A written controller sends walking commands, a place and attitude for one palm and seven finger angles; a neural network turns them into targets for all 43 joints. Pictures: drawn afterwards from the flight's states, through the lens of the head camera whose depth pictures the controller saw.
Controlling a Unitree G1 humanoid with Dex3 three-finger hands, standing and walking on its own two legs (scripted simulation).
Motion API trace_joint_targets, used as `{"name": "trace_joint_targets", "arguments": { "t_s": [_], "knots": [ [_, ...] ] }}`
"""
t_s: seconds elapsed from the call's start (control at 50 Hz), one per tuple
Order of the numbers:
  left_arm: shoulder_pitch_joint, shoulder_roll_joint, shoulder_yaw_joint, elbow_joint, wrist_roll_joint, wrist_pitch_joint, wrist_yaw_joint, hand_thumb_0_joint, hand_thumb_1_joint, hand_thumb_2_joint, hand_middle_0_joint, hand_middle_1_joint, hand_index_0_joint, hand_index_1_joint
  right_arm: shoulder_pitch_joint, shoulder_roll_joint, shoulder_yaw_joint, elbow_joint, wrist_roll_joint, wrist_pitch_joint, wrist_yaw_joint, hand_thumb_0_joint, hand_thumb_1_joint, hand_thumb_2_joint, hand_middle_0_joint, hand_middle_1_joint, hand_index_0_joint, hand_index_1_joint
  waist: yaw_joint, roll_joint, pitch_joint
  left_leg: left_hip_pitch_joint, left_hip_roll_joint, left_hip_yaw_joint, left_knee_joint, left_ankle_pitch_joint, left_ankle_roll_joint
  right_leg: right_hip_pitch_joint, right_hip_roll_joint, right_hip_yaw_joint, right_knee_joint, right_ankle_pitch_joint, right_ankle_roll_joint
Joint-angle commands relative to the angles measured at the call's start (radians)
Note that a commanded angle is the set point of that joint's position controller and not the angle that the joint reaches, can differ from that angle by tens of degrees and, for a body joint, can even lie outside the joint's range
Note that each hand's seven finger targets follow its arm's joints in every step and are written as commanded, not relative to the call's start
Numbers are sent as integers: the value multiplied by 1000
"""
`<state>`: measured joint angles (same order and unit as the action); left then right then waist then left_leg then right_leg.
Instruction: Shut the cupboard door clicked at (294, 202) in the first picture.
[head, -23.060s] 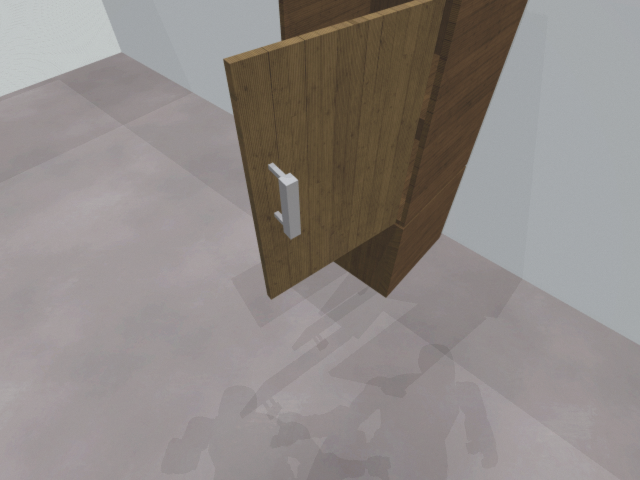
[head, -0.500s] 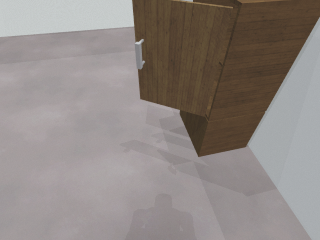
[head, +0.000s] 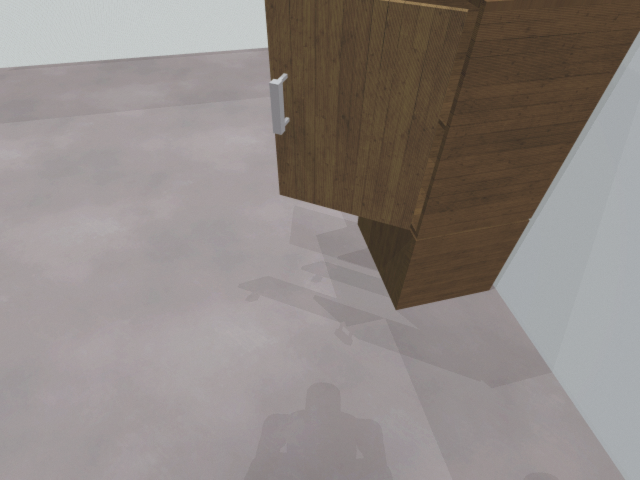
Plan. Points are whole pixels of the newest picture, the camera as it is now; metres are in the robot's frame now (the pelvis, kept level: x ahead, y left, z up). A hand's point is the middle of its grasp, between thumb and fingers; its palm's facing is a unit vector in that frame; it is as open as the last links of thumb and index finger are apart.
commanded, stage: look to check the result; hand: left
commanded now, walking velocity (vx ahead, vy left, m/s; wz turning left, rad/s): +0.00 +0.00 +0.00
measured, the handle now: (281, 104) +0.97 +0.15 -0.01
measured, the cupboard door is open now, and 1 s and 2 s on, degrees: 55 55 55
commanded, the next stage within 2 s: walk to a spot facing it in 0.26 s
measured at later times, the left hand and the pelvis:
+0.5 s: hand out of the picture +0.03 +0.20 -0.17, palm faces +0.04 -0.97 -0.25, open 7.4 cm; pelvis +0.01 +0.00 +0.00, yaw +2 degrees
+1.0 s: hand out of the picture +0.04 +0.22 -0.16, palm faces +0.33 -0.90 -0.27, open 7.4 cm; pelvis +0.00 -0.01 +0.00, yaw +20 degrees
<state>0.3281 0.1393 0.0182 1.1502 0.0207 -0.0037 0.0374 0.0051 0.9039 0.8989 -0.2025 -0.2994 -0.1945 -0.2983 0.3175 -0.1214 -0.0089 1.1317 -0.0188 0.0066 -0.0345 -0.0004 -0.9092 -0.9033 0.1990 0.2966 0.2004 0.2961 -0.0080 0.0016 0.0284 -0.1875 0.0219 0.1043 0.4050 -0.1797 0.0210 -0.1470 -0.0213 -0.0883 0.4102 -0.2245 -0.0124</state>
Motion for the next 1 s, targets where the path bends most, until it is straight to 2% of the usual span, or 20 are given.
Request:
{"name": "trace_joint_targets", "arguments": {
  "t_s": [0.0,0.36,0.42,0.48,0.52,0.54,0.58,0.6,0.62,0.64,0.66,0.68,0.7,0.72,0.74,0.78,0.82,0.92,0.96,0.98],
  "knots": [
    [50,113,16,-28,-4,-7,-1,0,900,900,-200,-300,-200,-300,59,-123,-17,-26,4,-9,-3,0,-900,-900,200,300,200,300,-1,7,93,-33,89,-122,-120,-89,11,-92,-81,108,-105,-39,-31],
    [-60,214,25,-49,-4,-18,-11,0,900,900,-200,-300,-200,-300,-47,-219,-24,-38,5,-20,5,0,-900,-900,200,300,200,300,2,1,29,21,101,-130,-115,33,8,-28,-102,112,-121,36,-33],
    [-29,159,23,-51,-6,-1,-2,0,900,900,-200,-300,-200,-300,-28,-150,-11,-46,4,-4,10,0,-900,-900,200,300,200,300,5,3,24,-25,88,-129,-61,99,-3,-10,-121,75,-66,67,-21],
    [-38,197,42,-83,-5,12,0,0,900,900,-200,-300,-200,-300,-47,-162,-23,-75,2,12,15,0,-900,-900,200,300,200,300,12,-7,29,-103,65,-137,15,82,-6,-14,-166,70,-36,43,-42],
    [-50,224,59,-112,-1,17,1,0,900,900,-200,-300,-200,-300,-50,-163,-32,-104,1,21,20,0,-900,-900,200,300,200,300,12,-72,24,-147,34,-110,114,64,-17,-20,-226,87,-45,32,-79],
    [-61,238,66,-131,1,20,2,0,900,900,-200,-300,-200,-300,-52,-155,-38,-115,-1,27,22,0,-900,-900,200,300,200,300,11,-105,18,-157,25,-88,188,28,-23,-36,-273,99,-61,18,-103],
    [-90,241,75,-169,6,19,4,0,900,900,-200,-300,-200,-300,-66,-152,-51,-146,-6,38,25,0,-900,-900,200,300,200,300,7,-153,28,-186,21,-61,372,-190,-38,-77,-354,115,-80,71,-160],
    [-109,243,79,-186,11,18,6,0,900,900,-200,-300,-200,-300,-67,-152,-55,-158,-5,39,30,0,-900,-900,200,300,200,300,1,-149,34,-197,40,-60,398,-255,-41,-83,-380,97,-61,124,-171],
    [-130,245,83,-199,14,18,7,0,900,900,-200,-300,-200,-300,-57,-153,-57,-170,-1,36,35,0,-900,-900,200,300,200,300,-11,-120,29,-180,57,-72,345,-242,-41,-84,-380,62,-3,183,-156],
    [-140,248,85,-210,11,19,4,0,900,900,-200,-300,-200,-300,-38,-151,-58,-172,1,32,39,0,-900,-900,200,300,200,300,-24,-72,23,-124,67,-81,230,-135,-39,-104,-354,7,87,198,-116],
    [-123,226,85,-225,5,26,0,0,900,900,-200,-300,-200,-300,6,-188,-62,-172,-4,24,39,0,-900,-900,200,300,200,300,-33,88,-4,-53,122,-203,76,160,-1,-169,-251,-71,242,92,-35],
    [-84,172,77,-246,-5,32,-2,0,900,900,-200,-300,-200,-300,34,-268,-75,-179,-19,18,30,0,-900,-900,200,300,200,300,-30,323,-14,7,281,-478,-30,439,97,-278,-94,-108,431,-226,48],
    [-143,178,72,-270,3,42,4,0,900,900,-200,-300,-200,-300,83,-295,-87,-162,-24,22,18,0,-900,-900,200,300,200,300,-74,319,-44,13,322,-593,-123,300,149,-323,-31,6,621,-421,41],
    [-185,183,75,-287,7,48,3,0,900,900,-200,-300,-200,-300,85,-300,-87,-163,-20,19,11,0,-900,-900,200,300,200,300,-60,247,-36,4,318,-608,-131,206,146,-387,-47,89,707,-360,31],
    [-186,184,76,-289,7,42,-1,0,900,900,-200,-300,-200,-300,52,-289,-84,-178,-20,16,6,0,-900,-900,200,300,200,300,-46,178,-44,1,301,-583,-122,153,143,-410,-52,116,738,-291,39],
    [-179,173,76,-288,4,31,-11,0,900,900,-200,-300,-200,-300,-5,-266,-77,-202,-17,6,2,0,-900,-900,200,300,200,300,-20,103,-52,19,238,-491,-101,197,137,-418,-52,121,724,-188,58],
    [-175,166,73,-295,1,27,-16,0,900,900,-200,-300,-200,-300,-11,-270,-79,-209,-15,3,1,0,-900,-900,200,300,200,300,-20,77,-91,60,210,-457,-78,272,144,-391,-37,114,651,-183,67],
    [-168,161,67,-325,-1,34,-15,0,900,900,-200,-300,-200,-300,-50,-292,-97,-232,-19,23,12,0,-900,-900,200,300,200,300,-22,154,-78,-33,169,-483,-91,113,138,-255,7,88,416,-219,65],
    [-123,167,69,-322,-5,36,-13,0,900,900,-200,-300,-200,-300,-82,-297,-103,-250,-19,31,18,0,-900,-900,200,300,200,300,-7,190,-78,-92,139,-493,-93,53,119,-161,36,72,304,-196,57],
    [-82,175,72,-314,-6,34,-13,0,900,900,-200,-300,-200,-300,-104,-297,-107,-261,-16,35,20,0,-900,-900,200,300,200,300,10,188,-84,-130,116,-485,-80,14,104,-94,46,63,218,-155,55]
  ]
}}
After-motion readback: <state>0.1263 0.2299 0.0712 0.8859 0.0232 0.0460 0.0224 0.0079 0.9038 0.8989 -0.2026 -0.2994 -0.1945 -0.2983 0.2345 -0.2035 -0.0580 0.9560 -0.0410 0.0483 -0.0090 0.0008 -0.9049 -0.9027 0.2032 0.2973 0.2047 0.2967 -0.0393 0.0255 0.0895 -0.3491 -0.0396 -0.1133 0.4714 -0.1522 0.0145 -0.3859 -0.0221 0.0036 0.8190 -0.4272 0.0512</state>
